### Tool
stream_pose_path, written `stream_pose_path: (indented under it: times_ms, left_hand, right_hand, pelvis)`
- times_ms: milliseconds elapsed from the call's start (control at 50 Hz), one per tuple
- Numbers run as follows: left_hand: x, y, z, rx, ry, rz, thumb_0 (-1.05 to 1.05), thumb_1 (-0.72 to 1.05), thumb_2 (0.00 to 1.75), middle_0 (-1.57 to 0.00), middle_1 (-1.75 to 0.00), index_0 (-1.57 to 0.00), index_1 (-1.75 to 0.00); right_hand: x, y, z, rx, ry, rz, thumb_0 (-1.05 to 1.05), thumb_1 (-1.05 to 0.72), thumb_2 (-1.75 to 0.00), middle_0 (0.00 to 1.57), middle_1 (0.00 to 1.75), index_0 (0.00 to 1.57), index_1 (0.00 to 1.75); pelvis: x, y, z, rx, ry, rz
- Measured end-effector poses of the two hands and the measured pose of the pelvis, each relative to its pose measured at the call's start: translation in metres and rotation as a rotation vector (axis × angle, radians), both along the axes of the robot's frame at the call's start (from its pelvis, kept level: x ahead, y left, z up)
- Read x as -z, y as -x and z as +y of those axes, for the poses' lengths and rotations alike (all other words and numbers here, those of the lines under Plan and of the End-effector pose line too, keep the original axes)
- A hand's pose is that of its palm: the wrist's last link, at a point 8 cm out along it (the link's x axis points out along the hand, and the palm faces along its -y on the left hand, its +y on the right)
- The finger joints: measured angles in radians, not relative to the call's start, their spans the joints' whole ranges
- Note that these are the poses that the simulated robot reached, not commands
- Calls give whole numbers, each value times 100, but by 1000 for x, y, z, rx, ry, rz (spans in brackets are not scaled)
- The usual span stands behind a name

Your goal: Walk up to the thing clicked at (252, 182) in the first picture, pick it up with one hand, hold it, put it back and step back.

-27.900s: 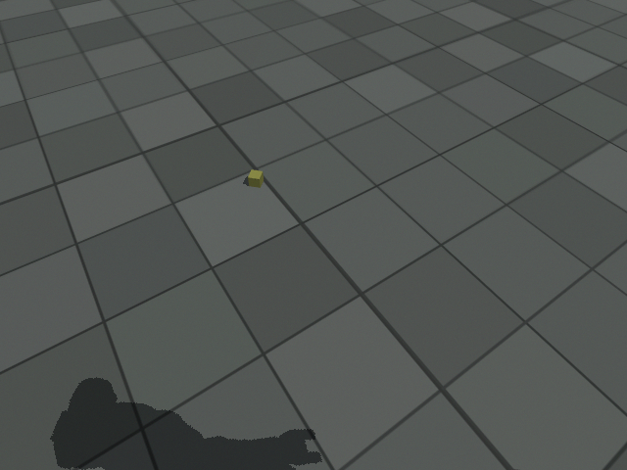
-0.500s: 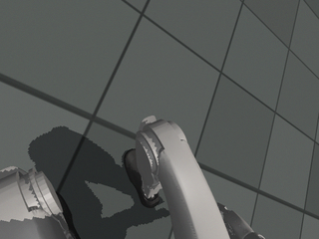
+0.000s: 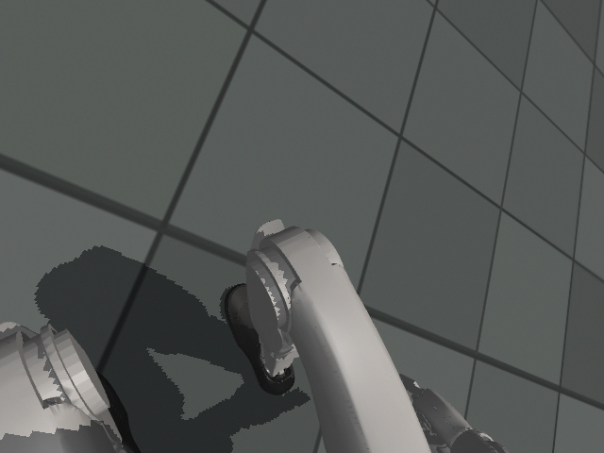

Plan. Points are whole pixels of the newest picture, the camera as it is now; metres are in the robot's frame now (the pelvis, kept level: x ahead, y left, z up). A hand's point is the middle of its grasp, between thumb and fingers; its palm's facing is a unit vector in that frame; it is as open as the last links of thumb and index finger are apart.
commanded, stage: open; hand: left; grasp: from above
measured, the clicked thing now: out of the picture +0.51 +0.29 -0.28
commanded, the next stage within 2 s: withdraw in 0.92 s
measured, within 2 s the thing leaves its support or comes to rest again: neither
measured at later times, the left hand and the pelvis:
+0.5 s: hand out of the picture +0.50 +0.30 -0.24, palm faces -0.46 -0.09 -0.88, open 10.3 cm; pelvis +0.00 +0.00 +0.00, yaw -1 degrees
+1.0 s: hand out of the picture +0.50 +0.30 -0.24, palm faces -0.46 -0.08 -0.89, open 12.3 cm; pelvis +0.00 +0.00 +0.00, yaw -1 degrees
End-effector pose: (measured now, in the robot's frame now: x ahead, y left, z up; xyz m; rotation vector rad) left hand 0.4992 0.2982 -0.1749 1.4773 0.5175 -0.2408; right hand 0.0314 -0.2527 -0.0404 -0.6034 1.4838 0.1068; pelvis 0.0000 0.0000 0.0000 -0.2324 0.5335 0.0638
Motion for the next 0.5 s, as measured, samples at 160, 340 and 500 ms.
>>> stream_pose_path:
  times_ms: [160,340,500]
  left_hand:
    - [3,-1,1,0,-7,-1,3,34,26,-92,-29,-86,-24]
    - [5,-5,2,3,-2,-16,1,18,44,-73,-40,-72,-39]
    - [5,-4,3,-6,-7,-4,0,4,56,-60,-50,-60,-51]
  right_hand:
    - [-2,9,2,6,0,21,0,-91,-90,21,30,20,30]
    - [-5,15,4,14,5,51,0,-91,-90,21,30,20,30]
    - [-4,13,2,13,2,50,0,-90,-90,21,30,20,30]
  pelvis:
    - [1,1,0,3,2,-4]
    - [0,0,1,5,10,1]
    - [0,-1,0,5,10,4]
